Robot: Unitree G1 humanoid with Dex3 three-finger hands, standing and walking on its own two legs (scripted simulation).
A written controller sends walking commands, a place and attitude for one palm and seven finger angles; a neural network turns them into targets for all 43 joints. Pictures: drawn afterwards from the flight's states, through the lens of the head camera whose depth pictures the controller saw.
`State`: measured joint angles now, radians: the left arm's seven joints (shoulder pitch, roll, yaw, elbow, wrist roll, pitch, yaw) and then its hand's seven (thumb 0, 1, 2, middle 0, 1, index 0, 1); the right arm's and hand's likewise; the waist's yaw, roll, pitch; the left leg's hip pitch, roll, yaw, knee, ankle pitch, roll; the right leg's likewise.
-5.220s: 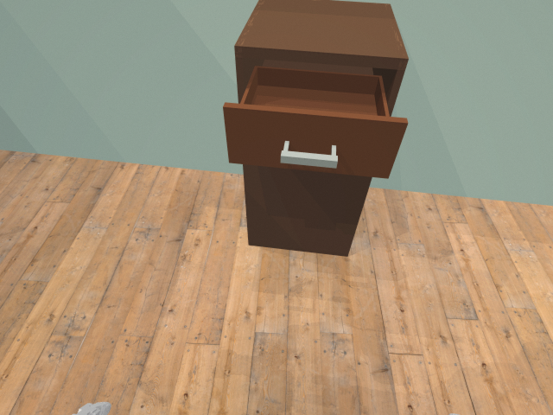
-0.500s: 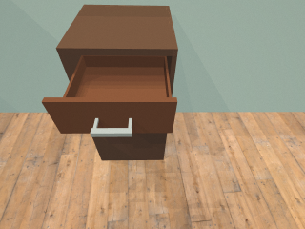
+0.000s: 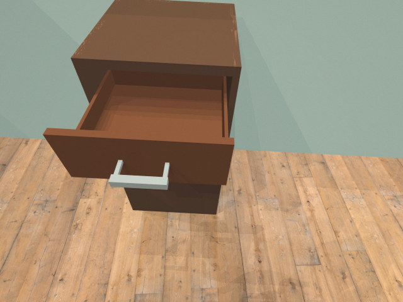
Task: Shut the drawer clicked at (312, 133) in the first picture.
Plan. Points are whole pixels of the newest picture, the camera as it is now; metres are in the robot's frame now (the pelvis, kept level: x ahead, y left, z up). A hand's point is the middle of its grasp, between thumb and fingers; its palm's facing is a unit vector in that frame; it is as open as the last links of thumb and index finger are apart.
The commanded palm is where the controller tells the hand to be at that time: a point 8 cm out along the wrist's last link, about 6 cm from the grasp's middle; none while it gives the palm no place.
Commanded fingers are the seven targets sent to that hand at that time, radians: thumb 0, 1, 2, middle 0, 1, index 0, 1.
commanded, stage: come to a stop and stand still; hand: left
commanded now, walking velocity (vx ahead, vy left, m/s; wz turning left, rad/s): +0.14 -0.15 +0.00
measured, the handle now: (141, 174) +0.37 +0.16 +0.01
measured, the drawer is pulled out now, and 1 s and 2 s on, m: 0.25 0.25 0.25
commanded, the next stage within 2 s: look again from close up in 0.98 s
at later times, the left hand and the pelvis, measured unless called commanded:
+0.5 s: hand out of the picture +0.06 +0.16 -0.17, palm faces +0.08 -0.97 -0.22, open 7.3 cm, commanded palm none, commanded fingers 0.00 0.90 0.90 -0.20 -0.30 -0.20 -0.30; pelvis +0.03 -0.02 +0.00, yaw +2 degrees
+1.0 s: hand out of the picture +0.02 +0.18 -0.14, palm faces -0.01 -0.96 -0.29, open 7.4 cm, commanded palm none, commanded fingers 0.00 0.90 0.90 -0.20 -0.30 -0.20 -0.30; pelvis -0.01 -0.02 +0.01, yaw +0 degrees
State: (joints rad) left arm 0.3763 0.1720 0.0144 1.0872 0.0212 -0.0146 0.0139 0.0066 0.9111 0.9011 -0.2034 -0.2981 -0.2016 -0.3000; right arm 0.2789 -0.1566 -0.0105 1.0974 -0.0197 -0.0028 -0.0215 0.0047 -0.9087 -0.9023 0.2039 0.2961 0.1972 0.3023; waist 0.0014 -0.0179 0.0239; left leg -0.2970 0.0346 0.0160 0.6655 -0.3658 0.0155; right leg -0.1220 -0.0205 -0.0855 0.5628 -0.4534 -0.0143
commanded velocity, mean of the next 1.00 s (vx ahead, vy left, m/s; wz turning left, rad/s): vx -0.05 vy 0.04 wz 0.00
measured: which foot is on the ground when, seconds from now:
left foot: down 0.00-1.00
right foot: down 0.00-0.08, up 0.10-0.24, down 0.26-1.00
